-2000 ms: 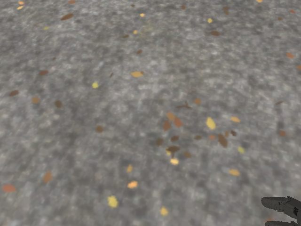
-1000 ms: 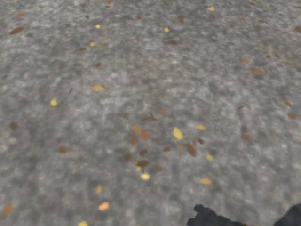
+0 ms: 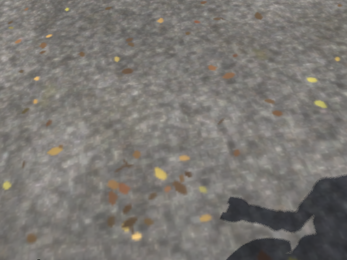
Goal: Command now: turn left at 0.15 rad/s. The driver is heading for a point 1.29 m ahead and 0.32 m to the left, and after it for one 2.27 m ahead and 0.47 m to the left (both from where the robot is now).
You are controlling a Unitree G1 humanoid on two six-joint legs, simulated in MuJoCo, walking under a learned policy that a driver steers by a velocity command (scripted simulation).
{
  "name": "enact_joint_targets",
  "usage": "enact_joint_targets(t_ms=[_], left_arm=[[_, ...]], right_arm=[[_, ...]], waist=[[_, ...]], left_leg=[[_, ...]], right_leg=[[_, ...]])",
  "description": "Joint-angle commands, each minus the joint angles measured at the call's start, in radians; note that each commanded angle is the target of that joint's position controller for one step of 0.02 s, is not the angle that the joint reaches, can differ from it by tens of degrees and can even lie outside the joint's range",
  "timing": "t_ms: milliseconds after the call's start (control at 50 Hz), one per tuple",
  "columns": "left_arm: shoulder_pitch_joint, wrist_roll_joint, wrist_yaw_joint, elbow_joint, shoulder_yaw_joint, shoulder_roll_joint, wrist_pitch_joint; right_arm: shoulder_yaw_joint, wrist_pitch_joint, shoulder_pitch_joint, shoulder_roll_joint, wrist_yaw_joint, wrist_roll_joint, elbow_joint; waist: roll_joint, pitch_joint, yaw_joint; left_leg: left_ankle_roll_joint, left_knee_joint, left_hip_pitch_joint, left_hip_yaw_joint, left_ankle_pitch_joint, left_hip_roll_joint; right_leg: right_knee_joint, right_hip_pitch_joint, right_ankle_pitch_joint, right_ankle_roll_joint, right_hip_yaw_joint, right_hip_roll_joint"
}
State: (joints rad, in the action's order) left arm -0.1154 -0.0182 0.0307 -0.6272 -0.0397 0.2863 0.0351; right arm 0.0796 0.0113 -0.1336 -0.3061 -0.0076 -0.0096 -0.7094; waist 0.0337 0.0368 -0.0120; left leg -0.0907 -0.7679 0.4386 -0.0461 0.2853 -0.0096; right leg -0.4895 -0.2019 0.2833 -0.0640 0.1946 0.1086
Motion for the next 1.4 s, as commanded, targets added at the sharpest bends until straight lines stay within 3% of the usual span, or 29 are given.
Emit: enact_joint_targets(t_ms=[20, 100, 140, 160, 200, 240, 300, 400, 420, 440, 460, 480, 520, 660, 740, 780, 800, 820, 840, 880, 1000, 1100, 1140, 1160, 1180, 1200, 1240, 1300, 1400], left_arm=[[-0.024, -0.011, -0.01, 0.027, -0.029, 0.146, -0.014], [-0.044, 0.022, 0.01, 0.012, -0.054, 0.189, -0.013], [-0.005, -0.012, 0.018, 0.053, -0.054, 0.151, -0.029], [0.065, -0.015, 0.021, 0.078, -0.049, 0.128, -0.032], [0.058, 0.015, 0.009, 0.078, -0.049, 0.098, -0.032], [0.045, 0.018, -0.007, 0.071, -0.052, 0.099, -0.035], [0.08, 0.04, -0.049, 0.082, -0.046, 0.06, -0.073], [-0.034, 0.039, -0.034, 0.029, -0.078, 0.102, -0.103], [-0.101, 0.033, -0.026, 0.012, -0.093, 0.148, -0.098], [-0.121, 0.006, -0.018, 0.02, -0.101, 0.223, -0.086], [-0.072, -0.03, -0.026, 0.029, -0.099, 0.226, -0.091], [-0.01, -0.02, -0.019, 0.047, -0.084, 0.165, -0.093], [0.029, 0.001, 0.001, 0.055, -0.067, 0.116, -0.084], [-0.059, 0.021, -0.019, -0.031, -0.048, 0.126, -0.062], [-0.077, 0.062, -0.043, -0.058, -0.065, 0.208, -0.064], [-0.088, 0.05, -0.044, -0.043, -0.052, 0.17, -0.083], [-0.141, 0.028, -0.047, -0.035, -0.028, 0.097, -0.093], [-0.146, 0.048, -0.041, -0.04, -0.031, 0.108, -0.085], [-0.145, 0.063, -0.036, -0.05, -0.057, 0.173, -0.065], [-0.179, 0.061, -0.017, -0.064, -0.066, 0.146, -0.02], [-0.119, 0.037, -0.027, 0.033, -0.047, 0.072, 0.026], [-0.158, 0.042, -0.057, 0.071, -0.075, 0.113, 0.044], [-0.246, 0.034, -0.032, 0.056, -0.116, 0.197, 0.037], [-0.253, 0.032, -0.015, 0.097, -0.144, 0.341, 0.021], [-0.263, -0.01, -0.035, 0.115, -0.131, 0.331, -0.017], [-0.228, -0.01, -0.042, 0.111, -0.12, 0.3, -0.041], [-0.176, 0.048, -0.024, 0.097, -0.1, 0.225, -0.045], [-0.134, 0.036, -0.004, 0.118, -0.064, 0.166, -0.047], [-0.193, 0.003, -0.002, 0.066, -0.047, 0.159, -0.087]], right_arm=[[0.014, -0.021, 0.083, -0.099, 0.01, -0.014, 0.101], [0.024, -0.039, 0.03, -0.144, 0.018, -0.013, 0.115], [0.054, -0.047, -0.057, -0.237, 0.018, -0.015, 0.099], [0.049, -0.046, -0.139, -0.211, 0.015, -0.003, 0.085], [0.046, -0.05, -0.141, -0.188, 0.0, 0.001, 0.079], [0.048, -0.031, -0.077, -0.171, -0.021, -0.036, 0.096], [0.05, -0.002, -0.09, -0.18, -0.035, -0.031, 0.116], [0.052, 0.015, -0.009, -0.169, -0.036, -0.027, 0.165], [0.037, 0.016, -0.024, -0.12, -0.035, -0.025, 0.173], [0.015, 0.017, -0.082, -0.033, -0.03, -0.021, 0.189], [0.033, 0.006, -0.096, -0.107, -0.024, -0.015, 0.216], [0.053, 0.007, -0.096, -0.174, -0.019, -0.012, 0.195], [0.063, 0.021, -0.114, -0.177, -0.015, -0.011, 0.16], [-0.021, 0.001, 0.02, 0.003, 0.003, 0.016, 0.205], [0.008, -0.006, 0.019, -0.083, -0.011, 0.008, 0.187], [0.035, -0.006, -0.057, -0.189, -0.035, 0.022, 0.191], [0.051, 0.014, -0.118, -0.249, -0.052, 0.05, 0.187], [0.047, 0.026, -0.15, -0.203, -0.046, 0.044, 0.159], [0.027, 0.023, -0.127, -0.146, -0.037, 0.045, 0.17], [0.013, 0.009, 0.02, -0.089, -0.036, 0.019, 0.177], [0.034, -0.018, 0.112, -0.107, -0.035, 0.02, 0.146], [0.054, -0.021, 0.105, -0.148, -0.011, -0.015, 0.116], [0.044, -0.016, 0.023, -0.086, 0.002, -0.01, 0.079], [0.021, -0.011, 0.065, -0.032, 0.0, 0.039, 0.14], [0.026, -0.012, 0.148, -0.067, -0.012, 0.031, 0.173], [0.032, -0.014, 0.171, -0.096, -0.02, 0.008, 0.171], [0.044, -0.03, 0.116, -0.121, -0.023, 0.014, 0.138], [0.045, -0.051, 0.052, -0.118, 0.014, 0.0, 0.088], [0.016, -0.069, 0.081, -0.069, 0.026, 0.001, 0.058]], waist=[[-0.202, -0.053, 0.055], [-0.115, -0.045, 0.028], [0.15, -0.1, 0.03], [0.236, -0.11, -0.03], [0.12, -0.144, -0.018], [0.046, -0.162, 0.013], [0.162, -0.109, -0.008], [0.139, -0.099, 0.065], [0.092, -0.148, 0.074], [-0.179, -0.169, 0.04], [-0.252, -0.08, 0.001], [-0.187, -0.029, -0.014], [-0.139, -0.008, -0.011], [-0.136, -0.093, 0.029], [-0.183, -0.075, 0.005], [-0.098, -0.172, -0.018], [0.106, -0.277, -0.018], [0.225, -0.327, -0.055], [0.145, -0.271, -0.059], [0.135, -0.15, 0.014], [0.131, -0.102, 0.031], [0.098, -0.115, 0.055], [-0.116, -0.095, 0.077], [-0.441, -0.058, 0.056], [-0.337, -0.19, 0.107], [-0.237, -0.153, 0.096], [-0.125, -0.14, 0.04], [-0.183, -0.137, 0.023], [-0.175, -0.034, 0.07]], left_leg=[[0.034, 0.075, -0.084, 0.039, 0.031, -0.009], [0.108, 0.298, -0.124, -0.016, -0.268, -0.008], [0.304, 0.327, -0.272, -0.359, -0.699, -0.198], [0.42, 0.404, -0.382, -0.553, -0.731, -0.306], [0.385, 0.393, -0.443, -0.511, -0.603, -0.268], [0.297, 0.415, -0.409, -0.411, -0.275, -0.177], [0.3, 0.535, -0.271, -0.472, 0.302, -0.121], [0.219, 0.388, -0.114, -0.445, 0.039, -0.015], [0.164, 0.265, -0.004, -0.4, 0.138, 0.025], [0.104, -0.014, 0.195, -0.21, 0.336, 0.145], [0.075, -0.188, 0.282, -0.17, 0.323, 0.062], [0.05, -0.282, 0.28, -0.131, 0.249, -0.005], [0.014, -0.373, 0.289, -0.096, 0.125, -0.028], [0.006, -0.021, 0.046, -0.007, 0.081, -0.023], [0.045, 0.342, -0.196, 0.059, -0.15, 0.067], [0.126, 0.37, -0.484, -0.081, -0.566, -0.103], [0.263, 0.24, -0.723, -0.215, -0.95, -0.326], [0.397, 0.292, -0.673, -0.314, -0.965, -0.442], [0.41, 0.327, -0.59, -0.265, -0.867, -0.413], [0.325, 0.383, -0.423, -0.1, -0.639, -0.313], [0.289, 0.438, -0.265, 0.088, -0.448, -0.301], [0.22, 0.322, -0.264, 0.143, -0.339, -0.346], [0.1, 0.026, -0.1, 0.248, -0.061, -0.22], [-0.006, -0.336, 0.242, 0.254, 0.417, -0.049], [0.004, -0.504, 0.289, 0.011, 0.457, 0.022], [0.031, -0.539, 0.316, -0.036, 0.372, 0.005], [0.069, -0.432, 0.314, -0.074, 0.176, -0.043], [0.063, -0.326, 0.267, -0.004, -0.022, -0.035], [0.047, -0.106, 0.28, 0.033, -0.172, -0.063]], right_leg=[[0.077, 0.02, -0.488, -0.148, 0.114, -0.284], [-0.02, 0.085, -0.422, -0.095, 0.09, -0.255], [-0.302, -0.098, -0.089, 0.051, -0.126, -0.014], [-0.478, -0.286, 0.339, 0.098, -0.13, 0.043], [-0.693, -0.384, 0.382, 0.112, -0.042, -0.007], [-0.53, -0.368, 0.235, 0.113, -0.045, -0.06], [-0.272, -0.247, 0.185, 0.116, -0.118, -0.025], [0.168, 0.084, -0.101, 0.096, -0.128, -0.02], [0.176, 0.241, -0.128, 0.06, -0.052, -0.139], [0.221, 0.332, -0.048, -0.066, 0.255, -0.396], [0.255, 0.192, -0.085, -0.159, 0.406, -0.537], [0.245, 0.137, -0.116, -0.164, 0.302, -0.503], [0.228, 0.127, -0.157, -0.109, 0.092, -0.381], [0.158, 0.119, -0.631, -0.157, -0.091, -0.308], [0.083, 0.079, -0.677, -0.112, -0.026, -0.288], [-0.038, -0.056, -0.439, -0.007, -0.027, -0.228], [-0.22, -0.288, -0.002, 0.065, -0.099, -0.147], [-0.435, -0.374, 0.437, 0.115, -0.17, -0.093], [-0.64, -0.409, 0.45, 0.138, -0.143, -0.125], [-0.691, -0.42, 0.322, 0.167, -0.149, -0.167], [-0.434, -0.265, 0.081, 0.159, -0.213, -0.217], [-0.194, -0.11, -0.007, 0.074, -0.296, -0.173], [-0.001, 0.086, -0.314, -0.016, -0.178, -0.165], [0.079, 0.216, -0.673, -0.187, 0.272, -0.412], [0.153, 0.181, -0.551, -0.327, 0.446, -0.497], [0.173, 0.168, -0.431, -0.297, 0.364, -0.465], [0.185, 0.153, -0.052, -0.194, 0.274, -0.37], [0.274, 0.12, 0.361, -0.155, 0.232, -0.33], [0.322, 0.15, 0.134, -0.128, 0.068, -0.325]])
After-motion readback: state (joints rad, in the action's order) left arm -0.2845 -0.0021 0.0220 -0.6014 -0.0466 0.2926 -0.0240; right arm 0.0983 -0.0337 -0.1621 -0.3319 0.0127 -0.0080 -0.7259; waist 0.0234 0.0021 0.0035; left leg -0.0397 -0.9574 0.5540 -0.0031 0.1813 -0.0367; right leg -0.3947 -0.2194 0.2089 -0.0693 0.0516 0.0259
